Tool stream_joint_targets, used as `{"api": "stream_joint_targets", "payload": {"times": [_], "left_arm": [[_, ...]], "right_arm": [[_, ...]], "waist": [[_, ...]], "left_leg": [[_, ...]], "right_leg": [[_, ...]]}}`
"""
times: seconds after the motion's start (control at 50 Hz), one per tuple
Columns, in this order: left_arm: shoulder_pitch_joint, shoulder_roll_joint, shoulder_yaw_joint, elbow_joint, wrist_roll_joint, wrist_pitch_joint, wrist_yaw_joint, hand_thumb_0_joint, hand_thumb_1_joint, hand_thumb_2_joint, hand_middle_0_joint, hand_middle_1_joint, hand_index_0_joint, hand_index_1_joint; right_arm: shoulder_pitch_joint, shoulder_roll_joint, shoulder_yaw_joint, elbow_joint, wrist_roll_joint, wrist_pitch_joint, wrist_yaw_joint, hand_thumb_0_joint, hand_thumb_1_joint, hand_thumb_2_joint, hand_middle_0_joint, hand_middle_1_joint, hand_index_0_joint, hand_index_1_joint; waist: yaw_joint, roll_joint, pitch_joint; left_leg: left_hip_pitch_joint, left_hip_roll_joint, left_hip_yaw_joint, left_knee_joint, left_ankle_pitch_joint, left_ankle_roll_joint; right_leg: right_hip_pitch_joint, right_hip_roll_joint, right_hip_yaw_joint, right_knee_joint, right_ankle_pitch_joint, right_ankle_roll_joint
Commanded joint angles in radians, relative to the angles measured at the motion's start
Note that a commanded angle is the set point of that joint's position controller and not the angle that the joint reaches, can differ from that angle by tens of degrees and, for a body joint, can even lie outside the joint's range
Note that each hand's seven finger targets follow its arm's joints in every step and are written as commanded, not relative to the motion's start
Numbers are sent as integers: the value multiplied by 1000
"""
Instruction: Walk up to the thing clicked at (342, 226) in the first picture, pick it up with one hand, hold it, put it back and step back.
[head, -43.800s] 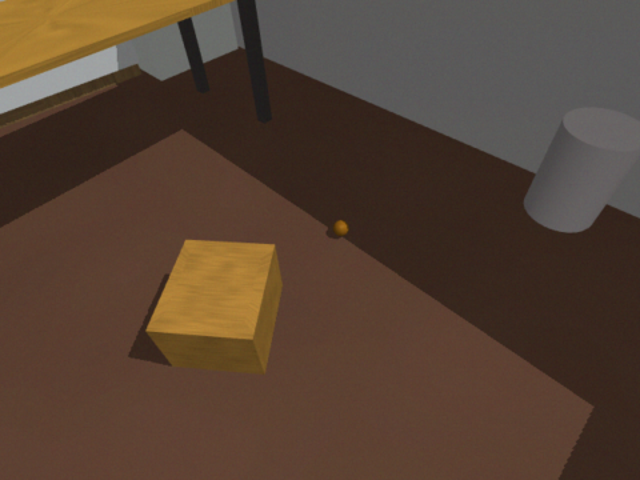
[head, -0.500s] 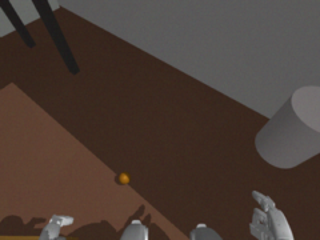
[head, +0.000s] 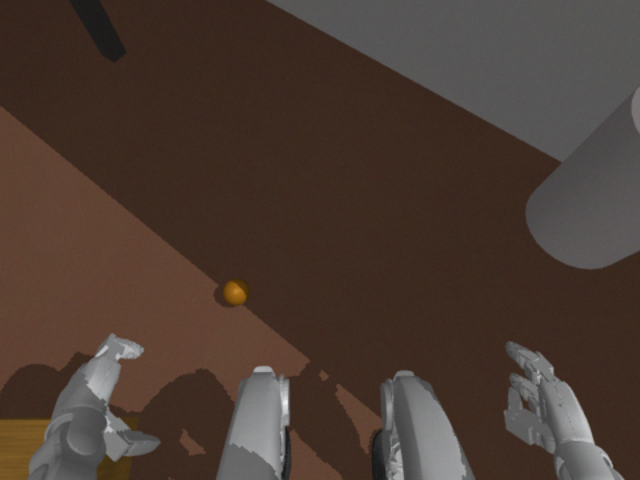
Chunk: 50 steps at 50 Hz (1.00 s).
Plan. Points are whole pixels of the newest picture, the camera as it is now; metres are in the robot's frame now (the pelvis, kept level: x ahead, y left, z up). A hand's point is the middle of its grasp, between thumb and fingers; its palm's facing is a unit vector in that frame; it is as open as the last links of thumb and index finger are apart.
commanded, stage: rise first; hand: left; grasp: from above
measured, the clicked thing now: (236, 291) +0.49 +0.24 -0.54
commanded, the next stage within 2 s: none
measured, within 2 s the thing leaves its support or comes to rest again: neither
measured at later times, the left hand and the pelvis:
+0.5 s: hand (174, 328) +0.35 +0.30 -0.30, palm faces -0.47 -0.21 -0.86, open 14.0 cm; pelvis -0.06 +0.00 -0.17, yaw -4 degrees
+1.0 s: hand (189, 308) +0.41 +0.30 -0.37, palm faces -0.46 +0.00 -0.89, open 14.0 cm; pelvis -0.05 +0.01 -0.22, yaw -6 degrees
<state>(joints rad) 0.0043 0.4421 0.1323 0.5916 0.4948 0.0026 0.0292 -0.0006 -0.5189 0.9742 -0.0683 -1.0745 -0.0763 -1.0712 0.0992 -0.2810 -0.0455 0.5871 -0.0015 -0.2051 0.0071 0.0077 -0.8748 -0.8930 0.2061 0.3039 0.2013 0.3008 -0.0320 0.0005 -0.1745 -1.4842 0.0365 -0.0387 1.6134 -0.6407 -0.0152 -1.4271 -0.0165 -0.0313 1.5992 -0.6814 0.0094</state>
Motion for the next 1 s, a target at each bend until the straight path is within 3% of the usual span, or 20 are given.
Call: {"api": "stream_joint_targets", "payload": {"times": [0.0, 0.06, 0.08, 0.12, 0.22, 0.28, 0.34, 0.36, 0.42, 0.46, 0.54, 0.6, 0.66, 0.76, 0.82, 0.88, 0.96, 0.98], "left_arm": [[-194, 291, 109, -68, 110, -100, 57, 0, -570, 1008, -74, -1070, -68, -1077], [-280, 324, 115, -20, 179, -114, 93, 0, -564, 1001, -76, -1088, -75, -1090], [-322, 308, 96, 29, 197, -115, 99, 0, -559, 1005, -71, -1093, -72, -1092], [-429, 347, 101, 91, 233, -124, 107, 0, -570, 1013, -70, -1096, -70, -1097], [-648, 467, 106, 214, 333, -176, 101, 0, -529, 1021, -67, -1065, -63, -1070], [-778, 493, 84, 194, 387, -213, 107, 0, -532, 1029, -65, -1061, -62, -1067], [-822, 488, 69, 273, 424, -232, 118, 0, -557, 1051, -48, -1068, -43, -1075], [-839, 526, 89, 286, 439, -236, 127, 0, -543, 1038, -47, -1074, -47, -1076], [-887, 562, 93, 339, 492, -247, 151, 0, -542, 1031, -50, -1061, -52, -1060], [-890, 559, 91, 383, 522, -251, 169, 0, -542, 1025, -52, -1052, -56, -1049], [-957, 560, 61, 444, 586, -258, 205, 0, -550, 1028, -66, -1011, -61, -1016], [-1022, 593, 69, 447, 633, -263, 237, 0, -556, 1027, -63, -997, -59, -1001], [-1063, 587, 51, 482, 670, -268, 262, 0, -557, 1025, -74, -974, -65, -982], [-1113, 578, 24, 542, 714, -275, 287, 0, -529, 995, -88, -968, -84, -970], [-1136, 608, 32, 552, 736, -281, 296, 0, -524, 986, -78, -991, -82, -985], [-1159, 605, 23, 559, 752, -286, 304, 0, -521, 984, -88, -985, -90, -982], [-1190, 639, 43, 558, 761, -295, 319, 0, -532, 987, -72, -1007, -77, -1000], [-1159, 638, 49, 586, 761, -292, 323, 0, -529, 984, -80, -999, -84, -994]], "right_arm": [[48, -176, -75, -61, 4, -31, 1, 0, -891, -900, 200, 300, 200, 300], [63, -173, -73, -32, 7, -12, 7, 0, -897, -901, 200, 300, 200, 300], [64, -173, -73, -26, 5, -8, 10, 0, -890, -899, 200, 300, 200, 300], [86, -172, -72, 3, 0, 3, 17, 0, -892, -900, 200, 300, 200, 300], [114, -181, -77, 40, -15, 22, 27, 0, -851, -890, 200, 300, 200, 300], [133, -185, -77, 57, -23, 32, 31, 0, -855, -891, 200, 300, 200, 300], [150, -185, -73, 72, -26, 48, 34, 0, -857, -892, 200, 300, 200, 300], [155, -190, -73, 77, -29, 56, 35, 0, -854, -891, 200, 300, 200, 300], [165, -191, -66, 84, -37, 80, 41, 0, -866, -894, 200, 300, 200, 300], [167, -195, -59, 96, -42, 94, 47, 0, -872, -894, 200, 300, 200, 300], [173, -199, -53, 105, -51, 125, 57, 0, -881, -897, 200, 299, 200, 299], [188, -211, -47, 116, -59, 142, 63, 0, -892, -899, 200, 299, 200, 299], [203, -216, -42, 129, -68, 154, 69, 0, -897, -901, 200, 299, 200, 299], [208, -213, -38, 136, -88, 165, 79, 0, -902, -903, 200, 300, 200, 300], [211, -223, -36, 140, -97, 168, 85, 0, -903, -902, 200, 300, 200, 300], [219, -220, -31, 139, -106, 175, 91, 0, -907, -904, 200, 300, 200, 300], [225, -222, -21, 137, -118, 182, 96, 0, -907, -903, 200, 300, 200, 300], [221, -221, -19, 139, -119, 183, 97, 0, -909, -904, 200, 300, 200, 300]], "waist": [[14, 139, -458], [24, 122, -545], [10, 100, -544], [5, 73, -568], [4, 47, -594], [-2, 85, -657], [-25, 98, -605], [-22, 93, -604], [-31, 102, -575], [-28, 134, -558], [-60, 176, -525], [-61, 233, -552], [-82, 248, -562], [-107, 254, -520], [-105, 282, -556], [-125, 265, -569], [-132, 250, -586], [-122, 242, -577]], "left_leg": [[272, -16, -22, -87, 269, 18], [207, -23, 7, 11, 318, 28], [161, -25, 9, 35, 290, 30], [85, -27, 21, 100, 281, 41], [-80, -28, 38, 205, 130, 45], [-79, -25, 35, 241, 101, 44], [-118, -23, 23, 259, 58, 43], [-131, -24, 22, 269, 49, 45], [-185, -28, 19, 296, 21, 48], [-172, -26, 4, 294, 9, 44], [-184, -26, -14, 312, -6, 40], [-156, -25, -29, 330, 28, 33], [-141, -24, -32, 361, 92, 29], [-183, -23, -22, 399, 71, 34], [-161, -21, -31, 412, 84, 31], [-186, -23, -24, 441, 100, 36], [-208, -21, -13, 481, 140, 43], [-199, -18, -19, 481, 148, 42]], "right_leg": [[-15, 34, -7, -37, 258, -42], [-17, 36, -3, 10, 308, -38], [-42, 39, -6, 21, 287, -38], [-49, 40, -3, 43, 291, -33], [-104, 41, -3, 98, 155, -28], [-140, 45, -13, 134, 121, -31], [-219, 50, -36, 172, 78, -36], [-224, 52, -38, 176, 65, -36], [-272, 54, -46, 206, 31, -40], [-327, 54, -66, 246, 29, -45], [-402, 54, -87, 299, 36, -51], [-453, 50, -96, 346, 75, -56], [-479, 50, -100, 378, 130, -56], [-510, 49, -103, 385, 119, -51], [-520, 48, -110, 412, 130, -49], [-499, 55, -111, 414, 150, -47], [-464, 60, -111, 420, 190, -40], [-476, 58, -113, 427, 193, -40]]}}
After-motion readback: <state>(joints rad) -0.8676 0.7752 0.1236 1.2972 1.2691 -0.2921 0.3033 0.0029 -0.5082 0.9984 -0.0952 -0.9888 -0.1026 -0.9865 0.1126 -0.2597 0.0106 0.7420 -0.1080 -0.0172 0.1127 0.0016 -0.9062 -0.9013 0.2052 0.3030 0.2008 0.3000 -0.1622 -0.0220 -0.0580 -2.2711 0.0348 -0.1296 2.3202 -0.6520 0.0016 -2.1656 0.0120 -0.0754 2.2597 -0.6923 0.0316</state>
